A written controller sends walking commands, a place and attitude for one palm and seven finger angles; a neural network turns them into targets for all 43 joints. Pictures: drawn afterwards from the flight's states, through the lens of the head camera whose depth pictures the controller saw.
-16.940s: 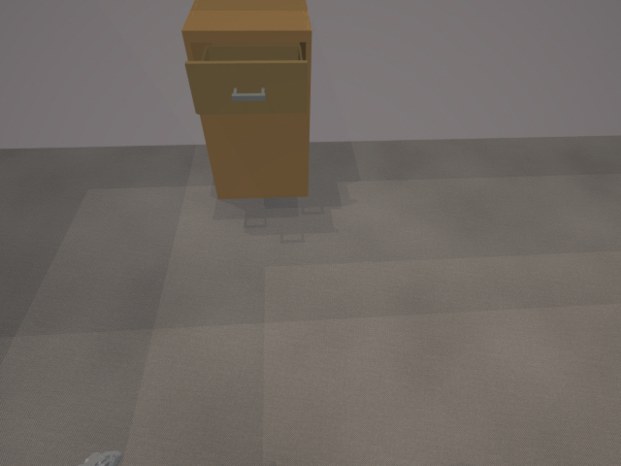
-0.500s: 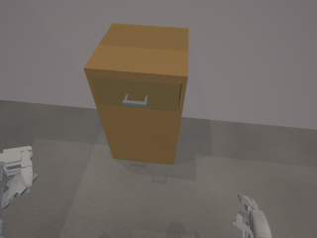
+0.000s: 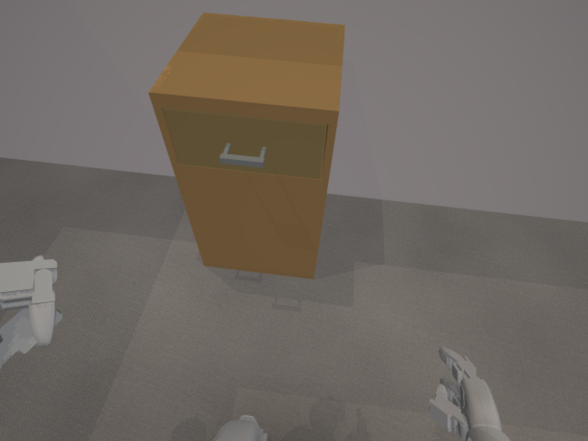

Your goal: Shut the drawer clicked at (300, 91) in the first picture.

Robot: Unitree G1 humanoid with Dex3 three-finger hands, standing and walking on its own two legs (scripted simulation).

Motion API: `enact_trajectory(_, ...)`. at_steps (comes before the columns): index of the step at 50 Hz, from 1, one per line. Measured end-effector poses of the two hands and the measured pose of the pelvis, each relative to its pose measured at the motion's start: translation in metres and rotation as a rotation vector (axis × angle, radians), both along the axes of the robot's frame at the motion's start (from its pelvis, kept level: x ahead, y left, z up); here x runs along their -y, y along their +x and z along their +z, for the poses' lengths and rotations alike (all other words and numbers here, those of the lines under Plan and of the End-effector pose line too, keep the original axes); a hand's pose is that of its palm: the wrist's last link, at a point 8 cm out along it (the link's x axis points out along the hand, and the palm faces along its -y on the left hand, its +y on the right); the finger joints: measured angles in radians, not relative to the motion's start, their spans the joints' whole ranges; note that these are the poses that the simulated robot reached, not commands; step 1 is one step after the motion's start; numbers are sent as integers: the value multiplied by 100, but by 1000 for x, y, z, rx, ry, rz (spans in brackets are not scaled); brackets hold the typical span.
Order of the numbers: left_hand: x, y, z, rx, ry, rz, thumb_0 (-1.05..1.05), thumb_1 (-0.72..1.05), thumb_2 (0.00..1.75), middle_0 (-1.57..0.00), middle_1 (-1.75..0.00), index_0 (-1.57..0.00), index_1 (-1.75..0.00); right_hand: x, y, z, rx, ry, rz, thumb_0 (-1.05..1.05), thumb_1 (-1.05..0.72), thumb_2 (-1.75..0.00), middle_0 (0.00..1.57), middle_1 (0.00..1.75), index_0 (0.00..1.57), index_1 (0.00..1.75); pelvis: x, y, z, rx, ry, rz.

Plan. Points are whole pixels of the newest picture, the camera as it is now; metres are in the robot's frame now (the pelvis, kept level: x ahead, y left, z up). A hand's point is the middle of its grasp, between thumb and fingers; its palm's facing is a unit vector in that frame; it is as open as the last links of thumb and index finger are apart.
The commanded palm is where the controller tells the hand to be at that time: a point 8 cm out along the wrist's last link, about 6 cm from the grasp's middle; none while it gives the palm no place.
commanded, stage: step back with the hand held close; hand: left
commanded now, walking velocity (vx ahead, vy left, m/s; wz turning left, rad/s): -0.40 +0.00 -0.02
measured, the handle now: (243, 155) +0.75 +0.16 -0.12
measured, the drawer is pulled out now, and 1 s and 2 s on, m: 0.00 0.00 0.00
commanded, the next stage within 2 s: stop stepping back and stand still in 0.16 s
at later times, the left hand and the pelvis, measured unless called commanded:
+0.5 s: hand out of the picture +0.09 +0.21 +0.19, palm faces +0.34 -0.81 -0.48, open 3.2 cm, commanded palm +0.03 +0.26 +0.19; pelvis -0.10 -0.02 +0.01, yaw +0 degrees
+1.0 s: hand out of the picture +0.07 +0.24 +0.17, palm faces +0.41 -0.81 -0.41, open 3.2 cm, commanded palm +0.01 +0.28 +0.19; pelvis -0.12 +0.00 +0.01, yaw +1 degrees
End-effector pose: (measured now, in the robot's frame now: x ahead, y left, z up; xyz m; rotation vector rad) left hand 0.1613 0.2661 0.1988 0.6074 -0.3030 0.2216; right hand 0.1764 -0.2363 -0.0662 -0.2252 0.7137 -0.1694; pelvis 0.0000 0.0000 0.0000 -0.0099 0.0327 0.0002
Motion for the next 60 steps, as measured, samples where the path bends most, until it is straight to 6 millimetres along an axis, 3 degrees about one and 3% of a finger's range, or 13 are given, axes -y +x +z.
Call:
enact_trajectory(5, -12, -23, 3, 40, -50, 71, 1, 88, 90, -140, -160, -140, -160, 6, -26, 8, -58, -31, -19, 1, -91, -90, 20, 30, 20, 30, 1, -15, 9, -20, 32, 20)
enact_trajectory(11, -24, -47, -16, 5, -55, 94, 1, 89, 90, -140, -160, -140, -160, 2, -52, -1, -60, -61, -13, 1, -91, -90, 20, 30, 20, 30, -6, -48, 0, -24, 27, 51)
enact_trajectory(15, -16, -68, -7, -5, -23, 87, 1, 89, 90, -140, -160, -140, -160, -8, -76, -3, -41, -12, 18, 1, -91, -90, 20, 30, 20, 30, 2, -63, 2, -25, 23, 26)
enact_trajectory(19, 8, -90, 7, 29, 11, 48, 2, 89, 90, -140, -160, -140, -160, -10, -97, -11, -14, 60, 28, 1, -91, -90, 20, 30, 20, 30, 13, -77, -2, -20, 19, -14)
enact_trajectory(23, 19, -101, 9, 19, -29, 34, 1, 88, 90, -140, -160, -140, -160, -2, -122, -13, -47, 78, 6, 1, -91, -90, 20, 30, 20, 30, 18, -94, 6, 1, 12, -12)
enact_trajectory(32, -3, -132, -15, -43, -113, 128, 1, 88, 90, -140, -160, -140, -160, 28, -163, 0, -52, -25, -57, 1, -91, -90, 20, 30, 20, 30, 12, -114, 10, 25, 8, 19)
enact_trajectory(40, -9, -149, -4, 13, -91, 131, 1, 88, 90, -140, -160, -140, -160, 20, -166, 13, 2, -58, -28, 1, -91, -90, 20, 30, 20, 30, 5, -123, 12, 45, 13, 18)
enact_trajectory(45, -12, -145, -1, 47, -88, 151, 1, 89, 90, -140, -160, -140, -160, 6, -156, 6, 19, -9, -1, 1, -91, -90, 20, 30, 20, 30, 8, -122, 9, 53, 15, 17)
enact_trajectory(53, -16, -130, -21, -15, -154, 134, 1, 89, 90, -140, -160, -140, -160, -10, -146, -3, -43, 0, 24, 1, -91, -90, 20, 30, 20, 30, -2, -112, 7, 41, -6, 23)
enact_trajectory(55, -23, -116, -48, -117, -158, 118, 1, 89, 90, -140, -160, -140, -160, -12, -143, -9, -59, 15, 55, 1, -91, -90, 20, 30, 20, 30, -7, -110, 6, 26, -1, 39)
enact_trajectory(58, -36, -100, -137, -487, -268, 204, 0, 89, 90, -138, -158, -138, -158, -12, -145, -28, -145, 34, 71, 1, -91, -90, 20, 30, 20, 30, -13, -110, 2, 10, 16, 55)
enact_trajectory(60, -31, -106, -198, -736, -345, 264, 0, 90, 90, -134, -154, -134, -155, -12, -152, -39, -196, 43, 67, 1, -91, -90, 20, 30, 20, 30, -12, -110, 0, 7, 35, 57)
